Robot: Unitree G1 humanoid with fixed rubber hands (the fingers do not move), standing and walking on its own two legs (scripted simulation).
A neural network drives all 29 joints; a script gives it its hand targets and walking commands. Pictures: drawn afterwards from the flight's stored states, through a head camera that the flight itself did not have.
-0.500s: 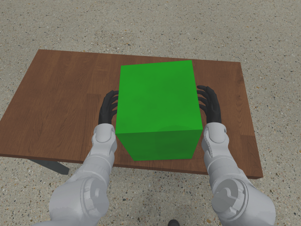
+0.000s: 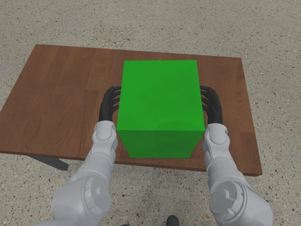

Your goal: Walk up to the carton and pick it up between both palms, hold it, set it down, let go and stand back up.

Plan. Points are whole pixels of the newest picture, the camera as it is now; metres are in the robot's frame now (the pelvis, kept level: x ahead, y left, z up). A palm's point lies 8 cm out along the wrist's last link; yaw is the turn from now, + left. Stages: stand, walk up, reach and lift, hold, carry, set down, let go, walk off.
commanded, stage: set down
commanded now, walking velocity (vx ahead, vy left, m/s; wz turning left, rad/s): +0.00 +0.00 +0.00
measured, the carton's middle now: (159, 114) +0.45 -0.02 -0.07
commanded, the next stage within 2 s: none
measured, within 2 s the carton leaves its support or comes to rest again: neither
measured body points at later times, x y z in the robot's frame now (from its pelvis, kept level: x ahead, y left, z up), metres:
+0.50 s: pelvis +0.00 +0.00 +0.00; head +0.14 +0.00 +0.42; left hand +0.44 +0.13 -0.02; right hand +0.42 -0.17 -0.01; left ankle -0.03 +0.14 -0.74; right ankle +0.01 -0.11 -0.74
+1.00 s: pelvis +0.00 +0.00 +0.00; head +0.15 +0.01 +0.42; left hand +0.44 +0.13 -0.02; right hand +0.42 -0.17 -0.01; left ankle -0.03 +0.14 -0.74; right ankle +0.01 -0.11 -0.74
